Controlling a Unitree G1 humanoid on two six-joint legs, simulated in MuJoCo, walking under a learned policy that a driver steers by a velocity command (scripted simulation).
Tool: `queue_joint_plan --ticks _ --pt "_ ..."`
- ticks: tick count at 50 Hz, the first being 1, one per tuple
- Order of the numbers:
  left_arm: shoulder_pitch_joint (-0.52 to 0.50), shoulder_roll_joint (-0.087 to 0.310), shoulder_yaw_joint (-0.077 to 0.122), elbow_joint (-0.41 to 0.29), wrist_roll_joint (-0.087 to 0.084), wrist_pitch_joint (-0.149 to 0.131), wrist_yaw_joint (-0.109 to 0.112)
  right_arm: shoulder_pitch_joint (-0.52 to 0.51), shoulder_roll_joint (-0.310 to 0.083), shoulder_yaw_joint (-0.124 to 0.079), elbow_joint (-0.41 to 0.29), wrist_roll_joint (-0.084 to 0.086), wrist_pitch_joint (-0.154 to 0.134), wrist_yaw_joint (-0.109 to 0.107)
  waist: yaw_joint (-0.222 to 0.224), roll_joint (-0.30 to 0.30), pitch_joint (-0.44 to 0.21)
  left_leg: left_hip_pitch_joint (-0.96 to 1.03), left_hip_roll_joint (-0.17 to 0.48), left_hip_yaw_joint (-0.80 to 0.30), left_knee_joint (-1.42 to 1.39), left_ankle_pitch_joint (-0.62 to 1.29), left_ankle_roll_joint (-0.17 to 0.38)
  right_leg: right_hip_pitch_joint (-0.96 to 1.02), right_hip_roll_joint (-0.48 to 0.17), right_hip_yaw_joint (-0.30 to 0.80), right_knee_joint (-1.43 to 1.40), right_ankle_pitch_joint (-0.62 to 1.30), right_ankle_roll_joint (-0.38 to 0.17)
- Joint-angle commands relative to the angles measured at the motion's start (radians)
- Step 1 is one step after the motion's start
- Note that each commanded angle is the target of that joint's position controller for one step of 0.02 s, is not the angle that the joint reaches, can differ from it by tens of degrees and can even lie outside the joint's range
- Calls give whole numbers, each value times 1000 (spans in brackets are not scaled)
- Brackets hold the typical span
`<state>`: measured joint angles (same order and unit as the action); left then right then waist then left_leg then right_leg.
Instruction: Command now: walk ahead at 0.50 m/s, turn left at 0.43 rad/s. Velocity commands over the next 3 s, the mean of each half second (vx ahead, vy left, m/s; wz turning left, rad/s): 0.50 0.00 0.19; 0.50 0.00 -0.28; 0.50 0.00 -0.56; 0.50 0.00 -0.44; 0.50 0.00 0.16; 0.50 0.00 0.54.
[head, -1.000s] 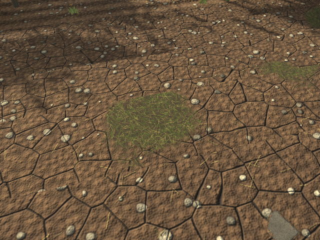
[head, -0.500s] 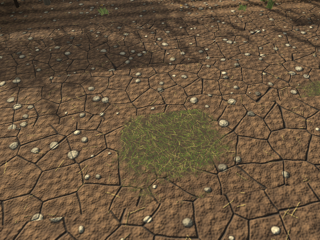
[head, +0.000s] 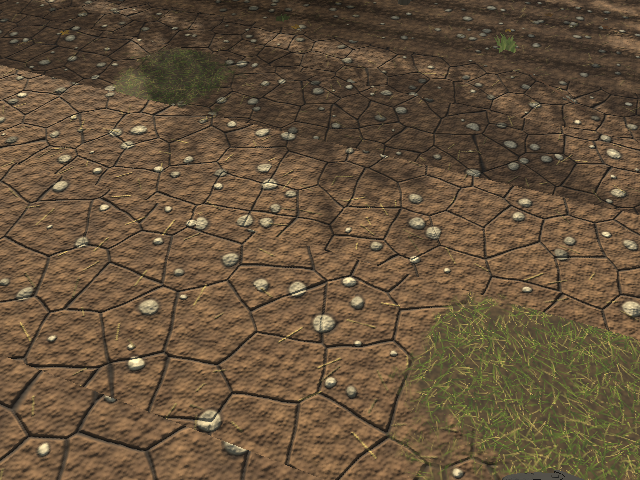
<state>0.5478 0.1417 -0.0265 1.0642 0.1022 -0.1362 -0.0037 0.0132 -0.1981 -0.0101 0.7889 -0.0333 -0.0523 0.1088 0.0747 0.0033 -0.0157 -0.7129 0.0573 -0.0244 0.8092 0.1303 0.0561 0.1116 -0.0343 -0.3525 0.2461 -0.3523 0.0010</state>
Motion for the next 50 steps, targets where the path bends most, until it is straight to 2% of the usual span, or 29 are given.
queue_joint_plan --ticks 1,5,7,8,10,11,12,14,16,21,23,26,27,28,29,30,31,32,34,38,39,40,42,44,45,46,47,48,50 --pt "140 149 43 33 -18 10 0 -128 -39 -15 -72 -14 1 -7 -3 -89 163 -115 -9 40 -117 -175 6 129 -290 119 -44 794 -145" --pt "113 209 83 39 -26 44 -11 -127 -54 -36 -58 -18 3 -33 -38 -143 129 72 -81 110 -218 -364 24 183 -319 97 38 1071 -188" --pt "51 239 97 30 -9 55 -17 51 -112 -68 7 5 -15 -51 -127 -159 33 480 -142 133 -244 -177 73 -34 -277 44 234 1221 -158" --pt "69 176 77 17 1 47 -30 285 -154 -86 88 10 -26 -68 -168 -105 -139 965 -83 33 -77 -23 160 -382 -221 47 471 1074 -86" --pt "-148 158 66 -82 -34 29 -99 697 -236 -109 214 -41 -18 -96 -324 58 -281 1348 246 -526 -413 59 347 -837 13 230 994 -237 -15" --pt "-305 137 68 -145 -57 24 -104 644 -268 -133 224 -50 -49 -102 -316 7 -81 1185 235 -473 -469 8 289 -965 -39 365 1039 -219 -46" --pt "-336 161 79 -151 -37 24 -83 497 -220 -125 211 -23 -63 -101 -247 24 11 963 207 -367 -509 -68 263 -900 -98 392 1009 -155 -60" --pt "-234 101 77 -134 -13 39 -45 358 -37 -69 194 11 -68 -82 -115 75 56 639 157 -238 -576 -69 241 -697 -130 389 943 -68 -96" --pt "-192 43 68 -122 -12 56 -40 364 9 -48 190 4 -64 -67 -65 52 81 495 152 -202 -664 -102 226 -613 -110 379 857 -15 -92" --pt "-415 50 57 -195 -26 53 -50 394 -80 -53 198 -38 -68 -33 -84 93 79 300 67 -45 -645 -53 160 -430 -21 307 522 304 -34" --pt "-240 82 64 -144 -10 27 -72 359 -110 -56 191 -89 -55 -21 -8 91 82 133 69 -16 -513 -92 132 -257 -2 335 709 491 -33" --pt "-9 220 123 -95 -22 1 -52 260 -131 -58 151 -66 -57 -26 124 3 49 35 33 2 -167 63 105 24 59 277 680 281 -33" --pt "48 252 139 -91 -34 -5 -39 266 -155 -67 148 -31 -67 -15 162 -64 35 45 -31 17 55 14 129 63 84 245 479 139 -56" --pt "94 293 140 -94 -40 -3 -19 435 -42 -47 179 -60 -73 -8 100 -225 -107 38 -119 43 521 -394 60 160 -100 545 427 482 -297" --pt "79 286 109 -113 -28 -8 -34 565 79 -20 188 -55 -84 -7 4 -248 -187 -53 -164 -79 757 -788 32 113 -288 935 291 829 -513" --pt "31 264 117 -107 -31 -25 -50 443 18 -34 110 -23 -77 -25 28 -175 -15 -248 -122 -142 837 -728 5 -36 -364 1133 174 474 -537" --pt "-109 197 101 -131 -53 -26 -54 326 -63 -44 79 -25 -63 -49 11 -55 87 -332 -51 -158 835 -613 -16 -204 -363 1150 162 128 -495" --pt "-194 127 78 -153 -57 -16 -47 292 -74 -41 69 -46 -51 -69 -15 45 38 -282 -29 -161 783 -533 -30 -328 -303 1075 181 39 -473" --pt "-295 60 50 -159 -36 -7 -36 323 28 5 67 -81 -31 -89 -91 -2 67 -139 24 -149 591 -453 -61 -582 -199 908 162 2 -423" --pt "-135 127 52 -83 -38 -5 -37 230 21 28 21 -52 -31 -56 -61 -48 33 168 9 75 277 -403 -116 -843 -10 608 240 -26 -313" --pt "-138 144 49 -85 -8 -2 -48 275 14 37 35 -61 -36 -47 -81 -83 19 285 15 51 392 -223 -103 -921 -4 628 306 3 -294" --pt "-208 172 49 -132 -7 0 -49 420 -25 23 66 -85 -39 -41 -158 -63 -5 422 -37 141 482 -212 -98 -1015 29 580 387 31 -282" --pt "-335 239 66 -217 -23 -14 -44 540 -98 -14 38 -65 -42 -61 -259 4 -10 668 -97 191 439 -352 -105 -1111 38 568 560 213 -275" --pt "-533 238 94 -309 -30 -61 -83 990 -144 -52 157 -71 -51 -101 -491 152 -32 984 -96 71 115 -535 -8 -1256 113 582 1167 306 -270" --pt "-304 26 58 -267 -24 -64 -116 862 -183 -30 136 -57 -65 -90 -255 227 -87 923 222 -478 -67 -34 294 -1284 184 538 1417 -224 -182" --pt "-226 25 58 -289 -35 -46 -107 629 -185 -18 79 -52 -80 -69 -112 -11 -38 769 326 -619 -144 164 387 -1336 159 588 1431 -161 -154" --pt "-237 52 58 -295 -19 -3 -77 511 -97 -3 78 -61 -76 -56 -100 53 63 629 446 -746 -208 -216 393 -1479 28 665 1366 -37 -121" --pt "-255 105 68 -275 3 30 -41 428 16 25 62 -40 -73 -55 -85 11 40 536 417 -732 -213 -408 371 -1456 -37 638 1321 46 -72" --pt "-226 45 26 -214 60 53 -39 239 165 77 16 -51 -80 -99 -35 -2 61 260 234 -381 -129 -454 233 -1206 -108 587 940 424 -35"
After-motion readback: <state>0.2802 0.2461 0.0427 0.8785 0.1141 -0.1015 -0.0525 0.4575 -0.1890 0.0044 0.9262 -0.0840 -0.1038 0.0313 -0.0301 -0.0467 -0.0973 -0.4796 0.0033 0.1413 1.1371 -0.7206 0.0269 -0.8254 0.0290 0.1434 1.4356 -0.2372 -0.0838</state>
